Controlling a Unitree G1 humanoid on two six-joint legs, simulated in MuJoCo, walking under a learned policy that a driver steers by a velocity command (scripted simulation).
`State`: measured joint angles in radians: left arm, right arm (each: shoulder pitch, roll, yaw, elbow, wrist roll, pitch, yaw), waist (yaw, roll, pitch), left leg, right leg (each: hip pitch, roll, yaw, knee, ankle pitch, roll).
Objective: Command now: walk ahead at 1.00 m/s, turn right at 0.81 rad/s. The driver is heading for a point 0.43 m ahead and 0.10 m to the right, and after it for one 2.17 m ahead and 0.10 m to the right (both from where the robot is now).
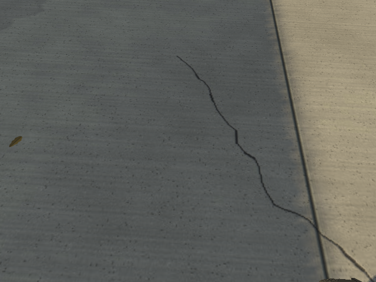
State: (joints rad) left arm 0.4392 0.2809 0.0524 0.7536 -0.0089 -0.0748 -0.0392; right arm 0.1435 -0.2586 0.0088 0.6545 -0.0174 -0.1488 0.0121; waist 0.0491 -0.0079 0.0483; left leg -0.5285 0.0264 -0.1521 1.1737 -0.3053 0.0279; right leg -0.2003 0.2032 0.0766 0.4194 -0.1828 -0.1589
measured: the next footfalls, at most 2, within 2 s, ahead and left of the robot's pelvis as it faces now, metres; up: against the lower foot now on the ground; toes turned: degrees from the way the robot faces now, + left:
left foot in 0.24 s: +0.48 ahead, +0.16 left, +0.00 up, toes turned -22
right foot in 0.68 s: +0.75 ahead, -0.28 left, +0.00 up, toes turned -20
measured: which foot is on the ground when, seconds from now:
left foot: up 0.00-0.22, down 0.24-0.70, up 0.72-1.00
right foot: down 0.00-0.24, up 0.26-0.66, down 0.68-1.00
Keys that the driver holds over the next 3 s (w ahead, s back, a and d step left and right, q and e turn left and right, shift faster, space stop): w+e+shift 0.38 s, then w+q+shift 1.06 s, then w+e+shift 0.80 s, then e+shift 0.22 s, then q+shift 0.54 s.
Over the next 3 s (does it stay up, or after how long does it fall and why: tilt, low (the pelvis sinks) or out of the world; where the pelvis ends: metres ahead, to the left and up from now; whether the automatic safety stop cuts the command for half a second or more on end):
stays up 2.35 0.01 -0.01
